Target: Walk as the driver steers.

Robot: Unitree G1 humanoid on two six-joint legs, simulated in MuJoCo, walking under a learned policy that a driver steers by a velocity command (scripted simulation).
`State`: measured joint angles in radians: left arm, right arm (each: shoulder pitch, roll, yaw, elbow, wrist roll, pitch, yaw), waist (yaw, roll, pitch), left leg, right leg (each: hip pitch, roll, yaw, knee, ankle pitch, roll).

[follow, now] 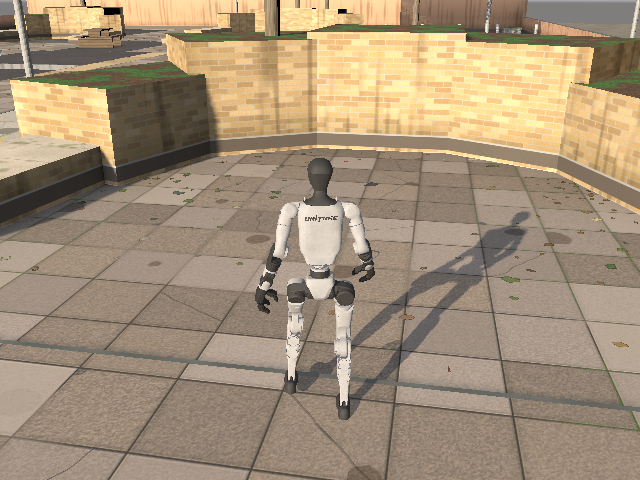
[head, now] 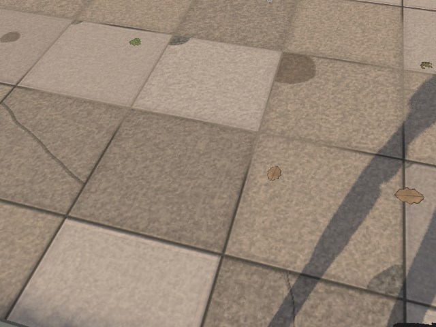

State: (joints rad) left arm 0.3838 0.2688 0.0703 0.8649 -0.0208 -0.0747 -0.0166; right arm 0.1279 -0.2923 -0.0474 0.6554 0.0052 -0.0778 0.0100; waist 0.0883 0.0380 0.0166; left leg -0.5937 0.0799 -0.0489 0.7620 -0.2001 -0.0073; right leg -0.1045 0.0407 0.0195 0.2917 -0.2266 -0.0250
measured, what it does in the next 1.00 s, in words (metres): goes down, turning right: left foot, then right foot 0.05 m lower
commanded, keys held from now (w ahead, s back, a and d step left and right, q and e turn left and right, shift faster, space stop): w+e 0.66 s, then w+q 0.34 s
